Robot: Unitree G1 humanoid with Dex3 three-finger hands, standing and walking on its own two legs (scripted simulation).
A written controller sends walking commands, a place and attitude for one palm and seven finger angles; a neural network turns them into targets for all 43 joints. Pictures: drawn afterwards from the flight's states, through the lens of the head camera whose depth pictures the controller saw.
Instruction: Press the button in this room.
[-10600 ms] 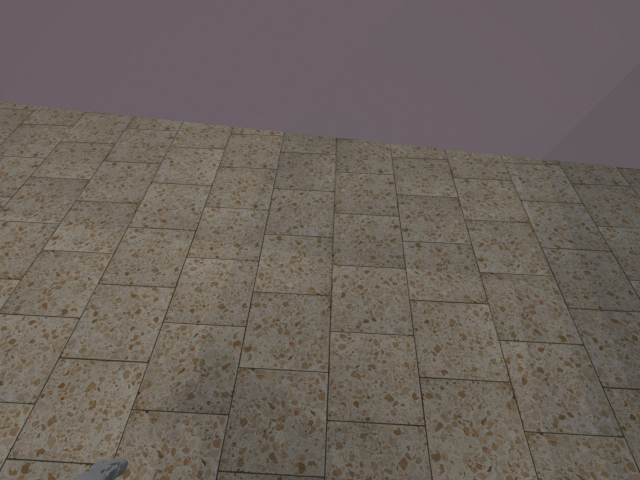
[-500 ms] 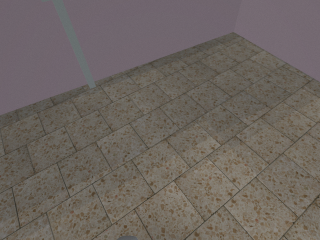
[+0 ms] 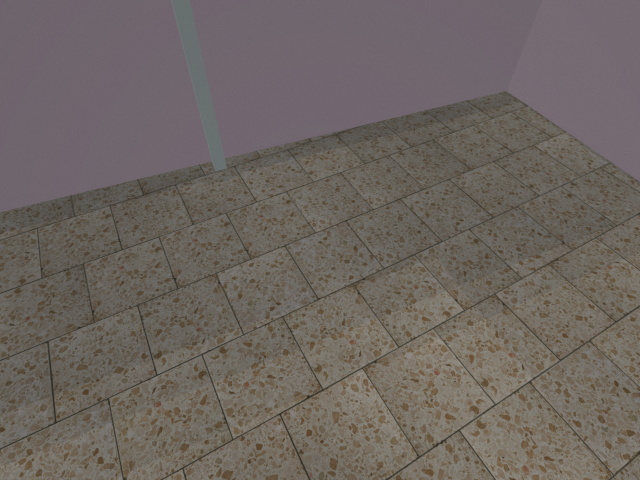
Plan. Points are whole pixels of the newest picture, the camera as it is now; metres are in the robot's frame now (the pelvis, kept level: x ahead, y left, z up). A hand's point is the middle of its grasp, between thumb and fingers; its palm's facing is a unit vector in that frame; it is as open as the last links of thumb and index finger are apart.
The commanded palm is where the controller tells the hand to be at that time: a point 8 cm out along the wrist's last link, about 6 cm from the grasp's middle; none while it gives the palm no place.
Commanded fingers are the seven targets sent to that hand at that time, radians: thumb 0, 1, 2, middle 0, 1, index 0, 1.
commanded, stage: turn or walk to find it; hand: left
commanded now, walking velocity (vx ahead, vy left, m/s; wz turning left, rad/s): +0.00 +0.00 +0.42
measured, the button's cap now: out of the picture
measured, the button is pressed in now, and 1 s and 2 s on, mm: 0 0 0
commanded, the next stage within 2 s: none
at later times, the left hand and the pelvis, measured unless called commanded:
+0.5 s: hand out of the picture +0.04 +0.19 -0.14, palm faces +0.19 -0.94 -0.30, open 7.4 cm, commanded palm none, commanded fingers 0.00 0.90 0.90 -0.20 -0.30 -0.20 -0.30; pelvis -0.03 -0.03 +0.00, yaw +11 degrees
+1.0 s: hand out of the picture -0.14 +0.21 -0.18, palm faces +0.45 -0.86 -0.26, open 7.4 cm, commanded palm none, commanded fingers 0.00 0.90 0.90 -0.20 -0.30 -0.20 -0.30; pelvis -0.06 +0.00 +0.00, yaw +25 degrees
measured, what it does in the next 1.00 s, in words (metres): steps on the spot, turning left: right foot, then left foot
